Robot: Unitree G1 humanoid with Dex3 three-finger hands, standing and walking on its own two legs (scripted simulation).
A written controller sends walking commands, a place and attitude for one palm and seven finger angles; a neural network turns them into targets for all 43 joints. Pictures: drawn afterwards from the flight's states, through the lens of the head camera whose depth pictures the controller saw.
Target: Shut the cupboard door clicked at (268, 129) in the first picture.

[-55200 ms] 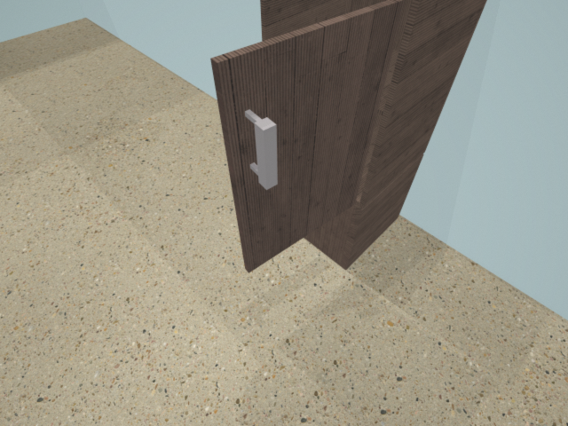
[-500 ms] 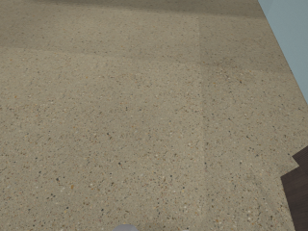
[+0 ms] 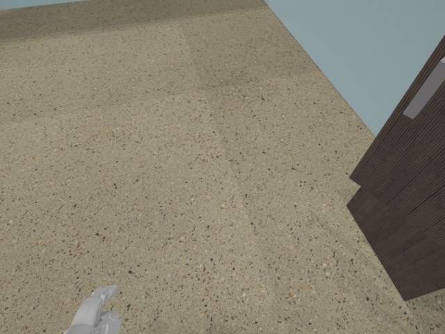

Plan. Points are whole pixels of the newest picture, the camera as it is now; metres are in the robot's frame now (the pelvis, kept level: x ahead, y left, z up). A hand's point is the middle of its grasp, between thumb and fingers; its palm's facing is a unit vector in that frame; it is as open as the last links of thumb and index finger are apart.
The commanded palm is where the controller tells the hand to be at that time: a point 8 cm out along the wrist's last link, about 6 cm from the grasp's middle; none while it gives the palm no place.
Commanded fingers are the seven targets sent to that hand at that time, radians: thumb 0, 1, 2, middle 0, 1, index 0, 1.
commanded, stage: turn to face it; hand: left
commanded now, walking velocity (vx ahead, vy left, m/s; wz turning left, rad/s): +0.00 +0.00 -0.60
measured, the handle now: (432, 85) +0.59 -0.43 +0.10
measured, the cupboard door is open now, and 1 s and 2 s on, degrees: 25 25 25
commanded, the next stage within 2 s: take the last steps up to it in 1.30 s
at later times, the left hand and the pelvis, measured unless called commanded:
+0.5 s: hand (118, 321) +0.16 +0.22 -0.15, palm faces -0.24 -0.95 -0.19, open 7.4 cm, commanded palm none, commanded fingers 0.00 0.90 0.90 -0.20 -0.30 -0.20 -0.30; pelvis +0.02 +0.04 +0.02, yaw -17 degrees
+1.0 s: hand (152, 292) +0.22 +0.17 -0.16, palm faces -0.51 -0.83 -0.22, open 7.4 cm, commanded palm none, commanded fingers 0.00 0.90 0.90 -0.20 -0.30 -0.20 -0.30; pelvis +0.03 +0.04 +0.00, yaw -33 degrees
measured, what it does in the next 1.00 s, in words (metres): steps on the spot, turning right: left foot, then right foot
